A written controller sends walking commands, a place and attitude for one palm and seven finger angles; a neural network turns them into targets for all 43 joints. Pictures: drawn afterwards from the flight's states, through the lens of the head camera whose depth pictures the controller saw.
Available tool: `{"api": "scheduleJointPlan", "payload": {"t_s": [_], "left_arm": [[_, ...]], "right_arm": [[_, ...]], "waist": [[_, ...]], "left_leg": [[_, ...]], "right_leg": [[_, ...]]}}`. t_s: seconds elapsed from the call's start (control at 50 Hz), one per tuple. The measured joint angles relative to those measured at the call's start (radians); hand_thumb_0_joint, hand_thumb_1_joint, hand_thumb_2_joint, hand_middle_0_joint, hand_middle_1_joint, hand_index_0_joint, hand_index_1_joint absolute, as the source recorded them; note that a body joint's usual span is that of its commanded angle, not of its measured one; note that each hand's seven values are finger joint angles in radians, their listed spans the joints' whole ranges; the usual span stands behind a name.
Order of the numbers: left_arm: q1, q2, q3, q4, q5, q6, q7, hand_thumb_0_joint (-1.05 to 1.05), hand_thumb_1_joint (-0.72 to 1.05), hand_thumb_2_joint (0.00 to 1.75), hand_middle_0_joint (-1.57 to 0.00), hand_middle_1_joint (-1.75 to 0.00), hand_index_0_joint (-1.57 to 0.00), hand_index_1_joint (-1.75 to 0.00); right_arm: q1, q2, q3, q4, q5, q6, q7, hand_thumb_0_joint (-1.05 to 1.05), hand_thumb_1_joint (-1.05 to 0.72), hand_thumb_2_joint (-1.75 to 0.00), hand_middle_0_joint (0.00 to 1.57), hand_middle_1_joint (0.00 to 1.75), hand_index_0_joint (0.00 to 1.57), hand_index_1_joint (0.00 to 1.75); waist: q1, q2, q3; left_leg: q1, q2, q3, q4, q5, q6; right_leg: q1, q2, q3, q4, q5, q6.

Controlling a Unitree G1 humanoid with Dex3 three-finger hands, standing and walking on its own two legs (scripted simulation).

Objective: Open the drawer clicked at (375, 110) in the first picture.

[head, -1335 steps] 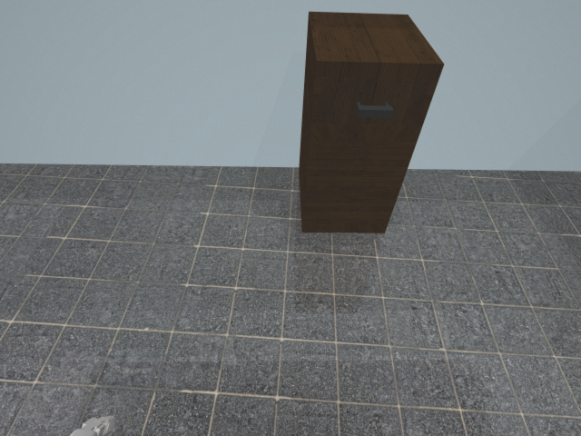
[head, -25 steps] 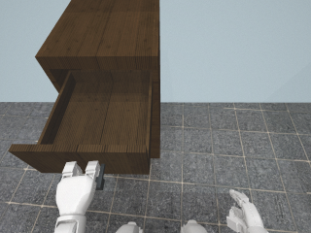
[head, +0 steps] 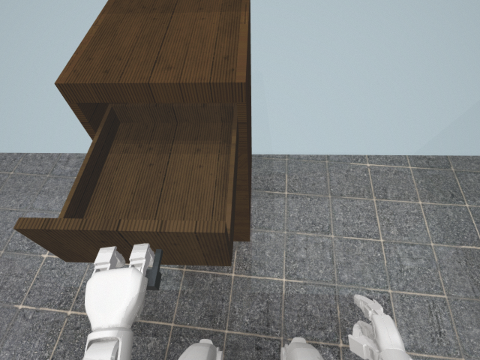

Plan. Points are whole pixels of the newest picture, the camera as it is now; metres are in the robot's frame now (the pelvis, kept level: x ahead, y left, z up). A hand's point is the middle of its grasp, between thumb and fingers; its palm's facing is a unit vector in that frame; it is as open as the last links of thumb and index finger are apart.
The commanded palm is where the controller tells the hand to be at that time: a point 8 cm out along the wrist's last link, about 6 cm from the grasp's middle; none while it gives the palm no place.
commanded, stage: open the thumb to release the handle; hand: left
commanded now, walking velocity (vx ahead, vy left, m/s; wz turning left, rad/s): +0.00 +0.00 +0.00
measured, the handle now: (129, 266) +0.27 +0.22 -0.03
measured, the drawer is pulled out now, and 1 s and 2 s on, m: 0.30 0.29 0.28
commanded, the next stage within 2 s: lift the hand off the handle in 0.16 s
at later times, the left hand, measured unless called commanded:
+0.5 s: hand (130, 296) +0.22 +0.21 -0.05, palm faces +0.00 -0.03 -1.00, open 13.7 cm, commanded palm +0.21 +0.21 +0.00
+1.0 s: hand (125, 285) +0.24 +0.22 -0.02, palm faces +0.00 -0.06 -1.00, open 13.5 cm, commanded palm +0.22 +0.22 +0.04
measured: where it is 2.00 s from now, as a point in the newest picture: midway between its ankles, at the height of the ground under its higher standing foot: outside the picture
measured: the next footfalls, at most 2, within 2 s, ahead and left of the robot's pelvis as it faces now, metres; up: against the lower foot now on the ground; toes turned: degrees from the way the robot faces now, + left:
none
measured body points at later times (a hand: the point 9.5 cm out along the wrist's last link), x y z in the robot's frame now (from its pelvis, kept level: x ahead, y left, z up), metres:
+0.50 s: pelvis -0.02 -0.01 +0.00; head +0.04 -0.03 +0.44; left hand +0.22 +0.21 +0.01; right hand +0.17 -0.24 -0.12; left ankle -0.02 +0.13 -0.66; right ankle +0.02 -0.11 -0.66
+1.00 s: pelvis -0.02 +0.00 +0.02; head +0.04 -0.02 +0.46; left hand +0.23 +0.22 +0.03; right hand +0.16 -0.24 -0.10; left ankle -0.02 +0.13 -0.66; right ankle +0.02 -0.11 -0.66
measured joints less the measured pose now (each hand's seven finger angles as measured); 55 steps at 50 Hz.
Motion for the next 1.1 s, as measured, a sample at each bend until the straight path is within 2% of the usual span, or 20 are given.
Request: {"api": "scheduleJointPlan", "payload": {"t_s": [0.16,0.3,0.54,0.66,0.82,0.96,1.1], "left_arm": [[-0.013,0.012,0.021,0.021,-0.004,-0.025,-0.024,0.0,-0.22,0.42,-0.31,-1.23,-0.34,-1.23],[-0.032,0.021,0.029,0.036,-0.003,-0.043,-0.022,0.0,-0.42,0.33,-0.3,-1.21,-0.32,-1.21],[-0.13,0.028,0.019,0.108,-0.011,-0.039,-0.022,0.0,-0.48,0.3,-0.32,-1.21,-0.32,-1.22],[-0.169,0.034,0.017,0.134,-0.021,-0.037,-0.044,0.0,-0.49,0.3,-0.32,-1.21,-0.33,-1.22],[-0.152,0.039,0.02,0.117,-0.043,-0.038,-0.072,0.0,-0.49,0.3,-0.33,-1.21,-0.36,-1.23],[-0.121,0.039,0.02,0.08,-0.045,-0.043,-0.072,0.0,-0.49,0.3,-0.33,-1.21,-0.37,-1.22],[-0.094,0.04,0.011,0.043,-0.046,-0.023,-0.078,0.0,-0.49,0.3,-0.32,-1.2,-0.38,-1.22]], "right_arm": [[0.007,-0.002,0.001,-0.003,0.001,-0.01,-0.009,0.01,-0.9,-0.9,0.21,0.3,0.2,0.3],[0.007,-0.017,-0.01,-0.001,0.001,-0.016,-0.015,0.01,-0.9,-0.9,0.21,0.3,0.2,0.3],[0.016,-0.015,-0.008,0.024,0.011,-0.028,-0.035,0.01,-0.9,-0.9,0.21,0.3,0.2,0.3],[0.023,-0.008,-0.004,0.031,0.017,-0.027,-0.042,0.01,-0.9,-0.9,0.21,0.3,0.2,0.3],[0.039,-0.008,-0.003,0.023,0.022,-0.026,-0.048,0.01,-0.9,-0.9,0.21,0.3,0.2,0.3],[0.044,-0.018,-0.008,0.015,0.021,-0.023,-0.041,0.02,-0.9,-0.9,0.21,0.3,0.2,0.3],[0.033,-0.021,-0.009,0.004,0.023,-0.011,-0.032,0.02,-0.9,-0.9,0.21,0.3,0.2,0.3]], "waist": [[-0.007,-0.007,-0.001],[-0.007,-0.007,0.004],[-0.004,-0.006,0.015],[-0.006,-0.003,0.021],[-0.017,0.004,0.027],[-0.016,0.003,0.03],[-0.01,0.005,0.034]], "left_leg": [[0.009,0.002,-0.005,-0.013,0.017,-0.007],[-0.002,0.0,-0.009,-0.001,0.023,-0.01],[-0.016,-0.007,-0.016,-0.005,0.044,-0.011],[-0.012,-0.007,-0.016,-0.013,0.052,-0.01],[0.036,-0.006,-0.01,-0.054,0.063,-0.006],[0.076,-0.006,-0.007,-0.085,0.068,-0.003],[0.123,-0.007,-0.004,-0.119,0.071,0.002]], "right_leg": [[0.009,0.002,-0.005,-0.01,0.014,-0.008],[-0.002,0.0,-0.008,0.003,0.018,-0.011],[-0.012,-0.007,-0.014,0.001,0.034,-0.013],[-0.007,-0.007,-0.015,-0.009,0.043,-0.012],[0.039,-0.005,-0.008,-0.05,0.056,-0.008],[0.08,-0.004,-0.005,-0.084,0.062,-0.004],[0.127,-0.004,-0.002,-0.119,0.067,0.001]]}}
